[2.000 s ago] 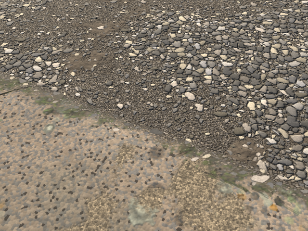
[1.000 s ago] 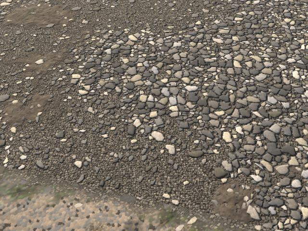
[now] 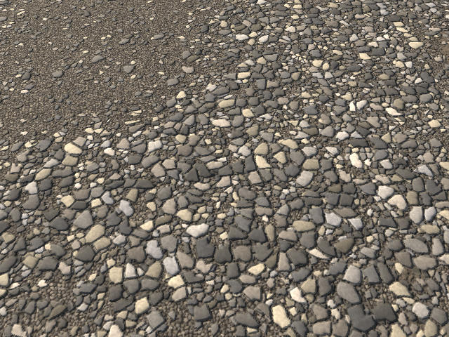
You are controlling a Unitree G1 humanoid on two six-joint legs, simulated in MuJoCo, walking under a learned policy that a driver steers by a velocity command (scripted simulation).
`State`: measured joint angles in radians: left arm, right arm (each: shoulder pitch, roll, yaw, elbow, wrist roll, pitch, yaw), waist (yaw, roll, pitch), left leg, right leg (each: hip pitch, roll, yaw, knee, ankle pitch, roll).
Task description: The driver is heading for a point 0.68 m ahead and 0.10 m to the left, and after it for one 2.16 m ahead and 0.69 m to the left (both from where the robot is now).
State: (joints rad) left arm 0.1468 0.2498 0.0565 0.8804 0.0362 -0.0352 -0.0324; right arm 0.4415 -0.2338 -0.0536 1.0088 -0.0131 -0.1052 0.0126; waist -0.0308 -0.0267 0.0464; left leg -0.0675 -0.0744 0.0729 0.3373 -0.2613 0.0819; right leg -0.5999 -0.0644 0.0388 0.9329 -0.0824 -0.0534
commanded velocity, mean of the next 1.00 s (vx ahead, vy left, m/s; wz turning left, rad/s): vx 0.50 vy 0.00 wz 0.30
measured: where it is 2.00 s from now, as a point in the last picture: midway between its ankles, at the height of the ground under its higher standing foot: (170, 208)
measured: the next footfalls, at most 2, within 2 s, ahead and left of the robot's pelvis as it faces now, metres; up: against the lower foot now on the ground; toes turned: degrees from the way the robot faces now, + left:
right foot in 0.28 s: +0.32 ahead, -0.14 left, -0.11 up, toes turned -3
left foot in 0.74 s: +0.56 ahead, +0.06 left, -0.11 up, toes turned +17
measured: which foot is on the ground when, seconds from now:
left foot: down 0.00-0.28, up 0.30-0.72, down 0.74-1.00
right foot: up 0.00-0.26, down 0.28-0.74, up 0.76-1.00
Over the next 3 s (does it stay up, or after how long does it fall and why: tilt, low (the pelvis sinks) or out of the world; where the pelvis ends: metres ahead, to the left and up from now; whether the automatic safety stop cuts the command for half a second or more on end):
stays up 1.48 0.51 -0.12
